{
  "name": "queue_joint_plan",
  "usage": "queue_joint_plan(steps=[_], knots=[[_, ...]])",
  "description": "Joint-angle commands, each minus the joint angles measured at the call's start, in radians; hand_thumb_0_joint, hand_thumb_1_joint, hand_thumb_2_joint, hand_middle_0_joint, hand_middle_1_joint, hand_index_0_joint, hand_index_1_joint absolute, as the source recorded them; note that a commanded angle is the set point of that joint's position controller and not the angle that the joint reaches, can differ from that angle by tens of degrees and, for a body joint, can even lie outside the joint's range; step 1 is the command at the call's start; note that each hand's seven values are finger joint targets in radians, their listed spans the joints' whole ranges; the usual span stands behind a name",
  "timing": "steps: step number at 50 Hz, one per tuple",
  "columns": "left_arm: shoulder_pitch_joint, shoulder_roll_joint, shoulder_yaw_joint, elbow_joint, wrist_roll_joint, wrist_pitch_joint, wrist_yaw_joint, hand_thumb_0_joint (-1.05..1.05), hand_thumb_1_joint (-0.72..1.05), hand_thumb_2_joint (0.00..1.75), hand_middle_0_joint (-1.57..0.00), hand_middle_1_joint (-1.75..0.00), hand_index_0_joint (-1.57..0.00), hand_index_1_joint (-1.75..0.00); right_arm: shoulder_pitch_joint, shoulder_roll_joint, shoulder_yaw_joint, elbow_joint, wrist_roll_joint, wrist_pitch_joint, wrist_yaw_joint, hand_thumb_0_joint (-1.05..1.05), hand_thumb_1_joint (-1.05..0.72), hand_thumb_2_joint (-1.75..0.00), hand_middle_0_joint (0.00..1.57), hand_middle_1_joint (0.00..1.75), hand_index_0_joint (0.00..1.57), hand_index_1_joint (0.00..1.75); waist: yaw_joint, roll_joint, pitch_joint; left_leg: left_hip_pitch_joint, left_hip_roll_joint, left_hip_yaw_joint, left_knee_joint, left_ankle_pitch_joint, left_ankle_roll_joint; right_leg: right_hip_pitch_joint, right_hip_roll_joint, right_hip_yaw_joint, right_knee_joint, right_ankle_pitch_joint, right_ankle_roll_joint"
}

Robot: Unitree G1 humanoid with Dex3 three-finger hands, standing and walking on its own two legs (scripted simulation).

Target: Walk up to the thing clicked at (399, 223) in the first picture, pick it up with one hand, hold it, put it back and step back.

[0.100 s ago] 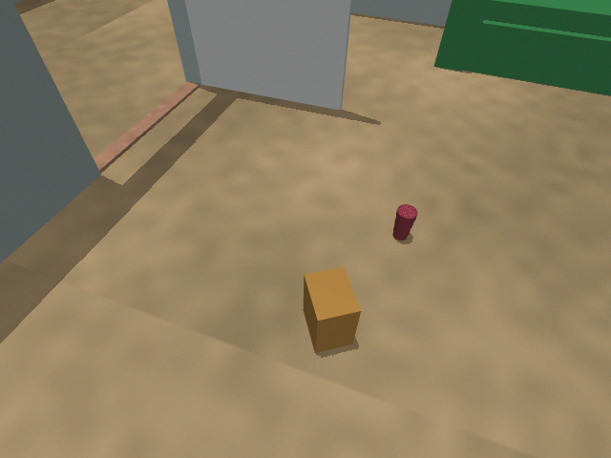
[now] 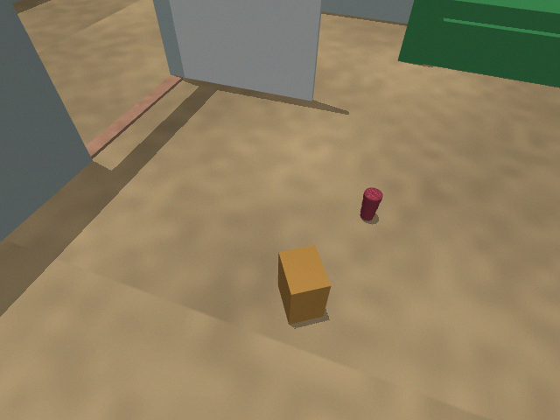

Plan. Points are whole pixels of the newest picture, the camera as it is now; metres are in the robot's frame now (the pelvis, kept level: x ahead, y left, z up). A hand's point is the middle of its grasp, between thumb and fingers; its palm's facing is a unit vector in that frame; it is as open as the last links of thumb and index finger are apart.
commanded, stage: stand
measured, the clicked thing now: (369, 205) +1.13 -0.42 -0.70
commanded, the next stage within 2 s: walk up in 1.02 s
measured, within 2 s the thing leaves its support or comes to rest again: neither
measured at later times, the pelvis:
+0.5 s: pelvis +0.01 +0.00 +0.00, yaw +0 degrees
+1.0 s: pelvis +0.02 +0.00 +0.00, yaw +0 degrees
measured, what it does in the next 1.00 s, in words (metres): stands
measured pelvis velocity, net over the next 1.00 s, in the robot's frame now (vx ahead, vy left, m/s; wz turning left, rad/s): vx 0.02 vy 0.00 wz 0.01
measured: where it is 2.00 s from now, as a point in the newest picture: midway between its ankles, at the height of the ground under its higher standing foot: outside the picture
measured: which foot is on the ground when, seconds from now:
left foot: down 0.00-1.00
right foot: down 0.00-1.00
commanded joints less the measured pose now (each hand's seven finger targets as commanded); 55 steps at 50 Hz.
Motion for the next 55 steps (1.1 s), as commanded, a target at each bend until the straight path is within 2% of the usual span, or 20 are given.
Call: queue_joint_plan(steps=[1, 3, 4, 8, 11, 14, 21, 28, 31, 43, 50, 51, 52, 53, 54, 55], knots=[[-0.045, 0.212, 0.039, -0.066, 0.003, -0.023, 0.015, 0.0, 0.9, 0.9, -0.2, -0.3, -0.2, -0.3, -0.039, -0.208, -0.04, -0.057, -0.005, -0.026, -0.018, 0.0, -0.9, -0.9, 0.2, 0.3, 0.2, 0.3, -0.004, -0.006, -0.075, -0.002, 0.112, -0.098, -0.069, 0.047, 0.033, 0.011, -0.121, 0.107, -0.075, 0.051, -0.025], [-0.039, 0.206, 0.038, -0.063, 0.001, -0.023, 0.016, 0.0, 0.9, 0.9, -0.2, -0.3, -0.2, -0.3, -0.049, -0.215, -0.041, -0.054, -0.003, -0.026, -0.018, 0.0, -0.9, -0.9, 0.2, 0.3, 0.2, 0.3, 0.004, 0.009, -0.077, 0.005, 0.114, -0.103, -0.069, 0.061, 0.033, 0.017, -0.12, 0.103, -0.072, 0.054, -0.027], [-0.043, 0.206, 0.038, -0.065, 0.003, -0.023, 0.016, 0.0, 0.9, 0.9, -0.2, -0.3, -0.2, -0.3, -0.054, -0.216, -0.042, -0.057, -0.004, -0.025, -0.019, 0.0, -0.9, -0.9, 0.2, 0.3, 0.2, 0.3, 0.001, 0.005, -0.09, 0.012, 0.115, -0.099, -0.061, 0.087, 0.036, 0.024, -0.121, 0.101, -0.07, 0.087, -0.026], [-0.033, 0.205, 0.038, -0.061, 0.001, -0.022, 0.015, 0.0, 0.9, 0.9, -0.2, -0.3, -0.2, -0.3, -0.051, -0.215, -0.04, -0.055, -0.003, -0.025, -0.019, 0.0, -0.9, -0.9, 0.2, 0.3, 0.2, 0.3, 0.003, 0.006, -0.079, 0.013, 0.111, -0.098, -0.066, 0.072, 0.033, 0.015, -0.12, 0.1, -0.079, 0.071, -0.025], [-0.048, 0.209, 0.041, -0.064, 0.001, -0.021, 0.016, 0.0, 0.9, 0.9, -0.2, -0.3, -0.2, -0.3, -0.046, -0.215, -0.04, -0.054, -0.003, -0.027, -0.02, 0.0, -0.9, -0.9, 0.2, 0.3, 0.2, 0.3, 0.0, 0.008, -0.105, 0.018, 0.118, -0.099, -0.06, 0.147, 0.032, 0.053, -0.125, 0.096, -0.06, 0.138, -0.026], [-0.048, 0.21, 0.042, -0.061, -0.001, -0.02, 0.016, 0.0, 0.9, 0.9, -0.2, -0.3, -0.2, -0.3, -0.042, -0.207, -0.036, -0.053, -0.003, -0.026, -0.022, 0.0, -0.9, -0.9, 0.2, 0.3, 0.2, 0.3, -0.001, 0.002, -0.091, 0.015, 0.114, -0.097, -0.068, 0.123, 0.03, 0.042, -0.124, 0.098, -0.068, 0.113, -0.027], [-0.044, 0.208, 0.043, -0.06, 0.002, -0.02, 0.017, 0.0, 0.9, 0.9, -0.2, -0.3, -0.2, -0.3, -0.052, -0.216, -0.038, -0.057, -0.002, -0.028, -0.025, 0.0, -0.9, -0.9, 0.2, 0.3, 0.2, 0.3, 0.002, 0.002, -0.104, 0.051, 0.123, -0.097, -0.058, 0.194, 0.034, 0.055, -0.125, 0.09, -0.06, 0.177, -0.022], [-0.05, 0.207, 0.045, -0.055, 0.001, -0.016, 0.016, 0.0, 0.9, 0.9, -0.2, -0.3, -0.2, -0.3, -0.052, -0.212, -0.038, -0.056, -0.003, -0.024, -0.024, 0.0, -0.9, -0.9, 0.2, 0.3, 0.2, 0.3, 0.003, 0.001, -0.066, 0.026, 0.114, -0.101, -0.081, 0.097, 0.028, 0.028, -0.12, 0.093, -0.087, 0.076, -0.023], [-0.044, 0.203, 0.044, -0.055, 0.002, -0.017, 0.014, 0.0, 0.9, 0.9, -0.2, -0.3, -0.2, -0.3, -0.047, -0.213, -0.038, -0.054, -0.003, -0.024, -0.022, 0.0, -0.9, -0.9, 0.2, 0.3, 0.2, 0.3, 0.001, 0.002, -0.057, 0.009, 0.112, -0.102, -0.089, 0.064, 0.029, 0.026, -0.12, 0.093, -0.097, 0.062, -0.024], [-0.036, 0.21, 0.044, -0.061, 0.001, -0.023, 0.016, 0.0, 0.9, 0.9, -0.2, -0.3, -0.2, -0.3, -0.049, -0.218, -0.039, -0.056, -0.002, -0.026, -0.022, 0.0, -0.9, -0.9, 0.2, 0.3, 0.2, 0.3, 0.002, 0.01, -0.108, 0.058, 0.118, -0.098, -0.063, 0.17, 0.032, 0.052, -0.128, 0.093, -0.082, 0.157, -0.025], [-0.036, 0.207, 0.044, -0.054, -0.002, -0.018, 0.016, 0.0, 0.9, 0.9, -0.2, -0.3, -0.2, -0.3, -0.039, -0.217, -0.034, -0.051, -0.003, -0.024, -0.023, 0.0, -0.9, -0.9, 0.2, 0.3, 0.2, 0.3, 0.002, 0.01, -0.073, 0.02, 0.118, -0.104, -0.085, 0.129, 0.029, 0.05, -0.125, 0.09, -0.083, 0.103, -0.021], [-0.011, 0.283, 0.088, -0.133, 0.007, 0.005, 0.009, 0.0, 0.9, 0.9, -0.2, -0.3, -0.2, -0.3, -0.125, -0.311, -0.112, -0.139, -0.009, -0.016, -0.01, 0.0, -0.9, -0.9, 0.2, 0.3, 0.2, 0.3, -0.024, 0.027, -0.018, 0.113, 0.055, 0.037, 0.099, 0.017, 0.034, -0.147, -0.123, 0.228, -0.025, 0.293, -0.066], [0.012, 0.285, 0.093, -0.149, 0.009, 0.005, 0.011, 0.0, 0.9, 0.9, -0.2, -0.3, -0.2, -0.3, -0.111, -0.281, -0.112, -0.166, -0.009, -0.008, -0.007, 0.0, -0.9, -0.9, 0.2, 0.3, 0.2, 0.3, -0.018, 0.014, -0.042, 0.093, 0.051, 0.009, 0.159, 0.009, 0.042, -0.156, -0.149, 0.268, 0.004, 0.341, -0.09], [0.034, 0.287, 0.096, -0.161, 0.012, 0.008, 0.012, 0.0, 0.9, 0.9, -0.2, -0.3, -0.2, -0.3, -0.117, -0.258, -0.111, -0.192, -0.007, -0.003, -0.004, 0.0, -0.9, -0.9, 0.2, 0.3, 0.2, 0.3, -0.008, -0.011, -0.035, 0.057, 0.03, 0.003, 0.189, -0.06, 0.043, -0.166, -0.167, 0.31, 0.005, 0.31, -0.114], [0.002, 0.316, 0.111, -0.185, 0.021, 0.005, 0.014, 0.0, 0.9, 0.9, -0.2, -0.3, -0.2, -0.3, -0.089, -0.231, -0.109, -0.197, 0.003, 0.001, -0.001, 0.0, -0.9, -0.9, 0.2, 0.3, 0.2, 0.3, -0.02, -0.095, -0.053, -0.041, 0.016, -0.007, 0.227, -0.133, 0.031, -0.106, -0.19, 0.378, -0.006, 0.294, -0.145], [0.022, 0.319, 0.121, -0.212, 0.028, 0.005, 0.014, 0.0, 0.9, 0.9, -0.2, -0.3, -0.2, -0.3, -0.078, -0.224, -0.112, -0.215, 0.004, 0.007, 0.003, 0.0, -0.9, -0.9, 0.2, 0.3, 0.2, 0.3, -0.011, -0.159, -0.062, -0.104, -0.012, -0.026, 0.277, -0.245, 0.031, -0.08, -0.227, 0.469, -0.023, 0.274, -0.185]])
